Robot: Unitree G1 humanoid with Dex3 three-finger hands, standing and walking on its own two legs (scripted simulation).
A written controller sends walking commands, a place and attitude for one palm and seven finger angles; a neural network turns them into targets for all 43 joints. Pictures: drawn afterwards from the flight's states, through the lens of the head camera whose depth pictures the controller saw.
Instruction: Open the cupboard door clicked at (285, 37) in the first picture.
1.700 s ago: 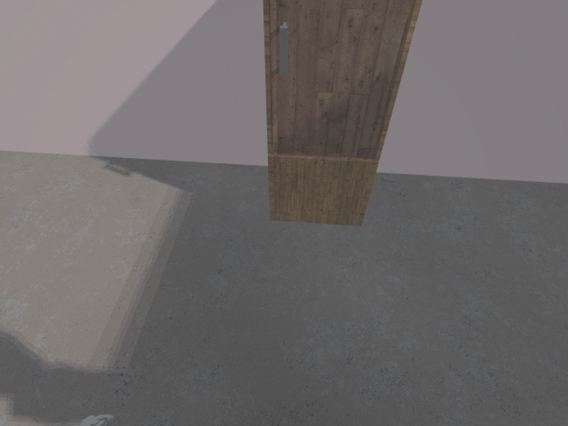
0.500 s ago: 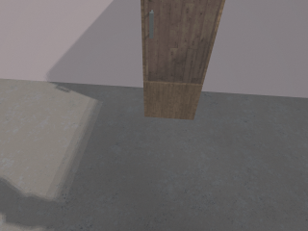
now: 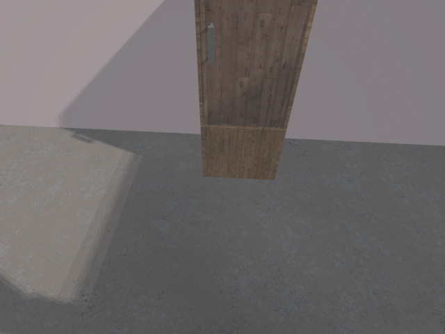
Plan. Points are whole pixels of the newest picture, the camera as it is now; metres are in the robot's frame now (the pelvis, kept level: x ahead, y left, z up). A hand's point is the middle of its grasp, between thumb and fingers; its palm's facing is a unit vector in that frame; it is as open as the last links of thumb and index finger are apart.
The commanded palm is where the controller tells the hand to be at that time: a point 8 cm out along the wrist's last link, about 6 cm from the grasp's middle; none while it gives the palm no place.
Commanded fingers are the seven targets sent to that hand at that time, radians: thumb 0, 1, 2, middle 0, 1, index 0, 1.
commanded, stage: walk to a spot facing it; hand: left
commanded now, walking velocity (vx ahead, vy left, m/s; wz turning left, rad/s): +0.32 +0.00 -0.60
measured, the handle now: (211, 43) +1.10 +0.13 +0.06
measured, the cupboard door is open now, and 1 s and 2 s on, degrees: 0 0 0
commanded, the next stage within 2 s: turn to face it in 0.48 s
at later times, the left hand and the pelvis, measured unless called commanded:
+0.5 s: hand out of the picture +0.09 +0.13 -0.16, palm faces -0.11 -0.98 -0.16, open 7.4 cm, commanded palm none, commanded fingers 0.00 0.90 0.90 -0.20 -0.30 -0.20 -0.30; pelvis +0.13 -0.03 +0.00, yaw -12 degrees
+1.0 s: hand (174, 232) +0.40 +0.16 -0.17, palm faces -0.18 -0.97 -0.18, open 7.4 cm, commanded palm none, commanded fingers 0.00 0.90 0.90 -0.20 -0.30 -0.20 -0.30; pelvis +0.27 +0.01 +0.00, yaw -11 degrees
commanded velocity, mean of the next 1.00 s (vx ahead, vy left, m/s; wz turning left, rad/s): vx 0.16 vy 0.00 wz -0.05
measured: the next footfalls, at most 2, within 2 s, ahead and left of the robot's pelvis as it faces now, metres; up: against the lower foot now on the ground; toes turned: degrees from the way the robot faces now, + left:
left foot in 0.66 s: +0.37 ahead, +0.06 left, +0.00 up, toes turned -9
right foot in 1.14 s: +0.30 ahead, -0.12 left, +0.00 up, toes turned -11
